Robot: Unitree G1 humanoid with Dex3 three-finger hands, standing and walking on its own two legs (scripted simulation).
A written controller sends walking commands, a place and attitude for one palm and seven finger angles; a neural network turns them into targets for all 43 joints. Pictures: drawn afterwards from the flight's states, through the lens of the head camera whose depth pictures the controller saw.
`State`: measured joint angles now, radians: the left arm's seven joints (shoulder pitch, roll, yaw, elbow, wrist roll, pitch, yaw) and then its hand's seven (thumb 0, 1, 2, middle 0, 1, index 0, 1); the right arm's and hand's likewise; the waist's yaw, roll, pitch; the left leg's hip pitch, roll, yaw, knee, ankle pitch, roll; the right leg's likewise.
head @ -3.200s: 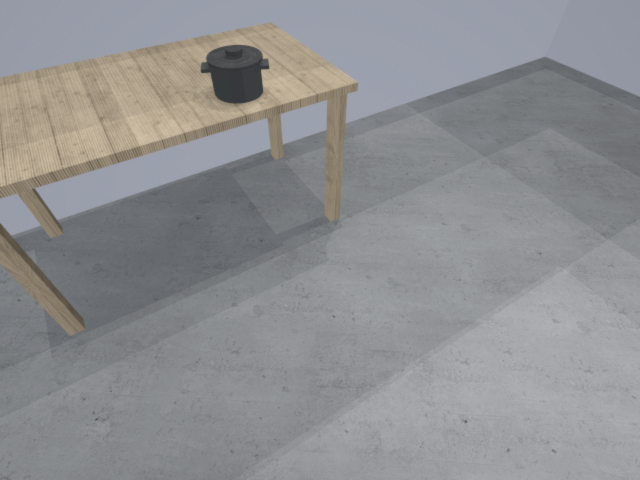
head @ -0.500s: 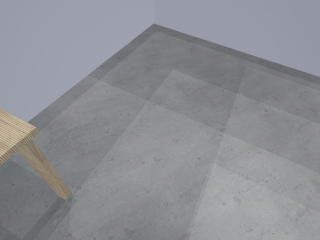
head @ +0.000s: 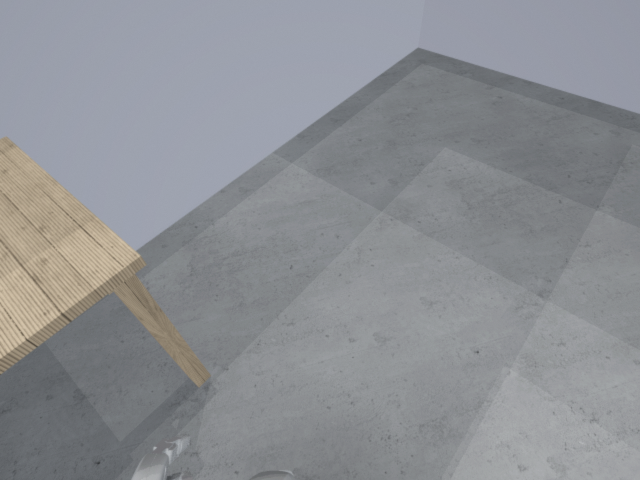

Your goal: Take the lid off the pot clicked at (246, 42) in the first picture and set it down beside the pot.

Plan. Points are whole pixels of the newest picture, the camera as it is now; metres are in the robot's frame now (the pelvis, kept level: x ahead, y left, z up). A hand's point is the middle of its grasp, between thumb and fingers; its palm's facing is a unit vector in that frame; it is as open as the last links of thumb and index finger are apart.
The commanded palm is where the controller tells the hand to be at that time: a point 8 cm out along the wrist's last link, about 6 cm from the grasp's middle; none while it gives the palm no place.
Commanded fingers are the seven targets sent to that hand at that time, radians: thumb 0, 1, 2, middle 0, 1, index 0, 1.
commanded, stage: turn to face it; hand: left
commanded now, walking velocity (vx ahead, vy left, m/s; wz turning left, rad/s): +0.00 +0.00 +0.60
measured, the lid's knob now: out of the picture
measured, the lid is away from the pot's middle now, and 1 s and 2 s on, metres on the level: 0.00 0.00 0.00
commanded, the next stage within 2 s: take the last steps up to it in 1.26 s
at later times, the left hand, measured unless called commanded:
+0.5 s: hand out of the picture -0.05 +0.28 -0.18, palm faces +0.37 -0.89 -0.27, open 7.4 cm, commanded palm none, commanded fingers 0.00 0.90 0.90 -0.20 -0.30 -0.20 -0.30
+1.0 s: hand out of the picture +0.04 +0.25 -0.13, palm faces +0.55 -0.78 -0.30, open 7.4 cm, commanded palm none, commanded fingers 0.00 0.90 0.90 -0.20 -0.30 -0.20 -0.30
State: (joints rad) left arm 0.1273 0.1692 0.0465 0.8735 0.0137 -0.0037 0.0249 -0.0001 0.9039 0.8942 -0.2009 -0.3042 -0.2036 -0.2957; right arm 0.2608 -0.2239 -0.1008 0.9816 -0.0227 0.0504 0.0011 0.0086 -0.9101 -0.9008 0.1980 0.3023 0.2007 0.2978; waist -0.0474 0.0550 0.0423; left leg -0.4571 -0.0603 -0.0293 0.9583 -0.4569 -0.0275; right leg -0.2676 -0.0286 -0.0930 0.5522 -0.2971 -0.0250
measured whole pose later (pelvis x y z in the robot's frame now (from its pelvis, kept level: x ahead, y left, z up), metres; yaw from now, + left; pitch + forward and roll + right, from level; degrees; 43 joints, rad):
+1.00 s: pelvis +0.03 +0.01 +0.00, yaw +36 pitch +0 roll +1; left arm 0.13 0.19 0.03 0.82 0.01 0.01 0.02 0.00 0.90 0.89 -0.20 -0.30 -0.21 -0.30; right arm 0.26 -0.26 -0.10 0.95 -0.02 0.07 0.01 0.01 -0.91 -0.90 0.20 0.30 0.20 0.30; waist -0.05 0.07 0.06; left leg -0.47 -0.08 -0.08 1.04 -0.44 -0.03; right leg -0.24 -0.03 -0.07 0.55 -0.31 -0.03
